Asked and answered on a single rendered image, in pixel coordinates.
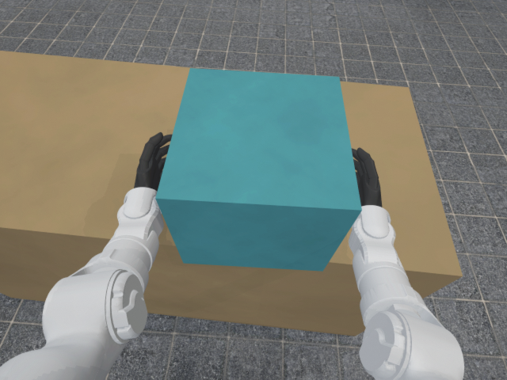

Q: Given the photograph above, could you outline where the left robot upper arm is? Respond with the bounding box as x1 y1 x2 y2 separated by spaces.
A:
0 269 147 380

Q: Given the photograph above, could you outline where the carton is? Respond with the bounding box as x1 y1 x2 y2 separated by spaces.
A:
155 68 362 272

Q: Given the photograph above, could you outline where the right robot upper arm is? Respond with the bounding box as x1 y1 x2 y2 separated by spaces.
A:
359 310 463 380

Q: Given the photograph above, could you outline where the right robot hand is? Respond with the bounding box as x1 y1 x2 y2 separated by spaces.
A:
352 148 382 207

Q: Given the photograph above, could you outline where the pedestal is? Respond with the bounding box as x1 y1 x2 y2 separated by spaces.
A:
0 51 463 336

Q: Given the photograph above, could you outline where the robot right forearm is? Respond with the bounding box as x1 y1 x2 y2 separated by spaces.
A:
349 205 464 374

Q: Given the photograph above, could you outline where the robot left forearm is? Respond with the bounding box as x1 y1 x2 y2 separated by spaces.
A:
42 187 164 339

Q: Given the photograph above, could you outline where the left robot hand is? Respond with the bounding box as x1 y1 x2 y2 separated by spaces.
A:
134 132 172 191

